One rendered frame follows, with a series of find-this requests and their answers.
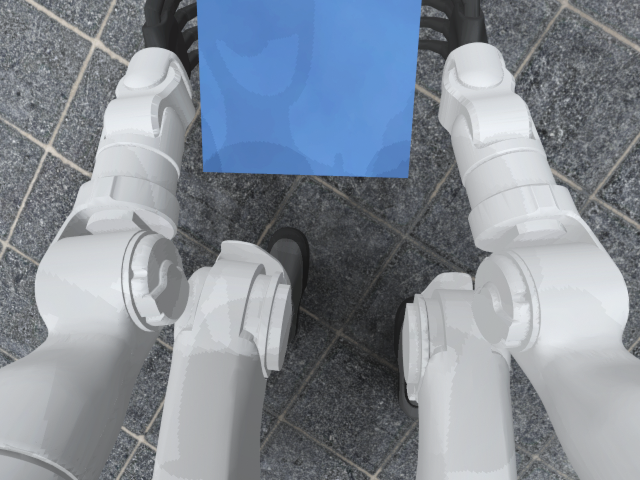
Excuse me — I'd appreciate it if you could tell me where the robot left upper arm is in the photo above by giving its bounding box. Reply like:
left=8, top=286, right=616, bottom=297
left=0, top=229, right=190, bottom=480

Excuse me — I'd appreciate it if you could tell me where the robot left forearm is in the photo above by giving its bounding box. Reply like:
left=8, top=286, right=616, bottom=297
left=35, top=47, right=195, bottom=319

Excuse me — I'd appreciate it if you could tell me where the robot left shin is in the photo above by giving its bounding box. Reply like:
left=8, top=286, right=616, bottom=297
left=174, top=240, right=292, bottom=341

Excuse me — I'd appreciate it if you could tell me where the robot right upper arm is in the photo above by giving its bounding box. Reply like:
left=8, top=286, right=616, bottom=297
left=471, top=242, right=640, bottom=480

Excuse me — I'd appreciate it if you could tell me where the carton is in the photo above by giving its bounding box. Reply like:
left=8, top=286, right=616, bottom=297
left=197, top=0, right=422, bottom=178

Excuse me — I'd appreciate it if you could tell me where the right robot hand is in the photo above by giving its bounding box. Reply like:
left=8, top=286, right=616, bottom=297
left=418, top=0, right=488, bottom=61

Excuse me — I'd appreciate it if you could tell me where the right robot foot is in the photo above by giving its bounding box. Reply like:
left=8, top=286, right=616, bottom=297
left=394, top=296, right=419, bottom=420

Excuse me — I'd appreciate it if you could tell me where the left robot hand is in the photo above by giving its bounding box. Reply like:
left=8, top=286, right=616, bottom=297
left=142, top=0, right=199, bottom=80

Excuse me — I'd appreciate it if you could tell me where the robot right forearm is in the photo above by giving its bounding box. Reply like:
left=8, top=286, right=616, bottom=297
left=438, top=42, right=629, bottom=323

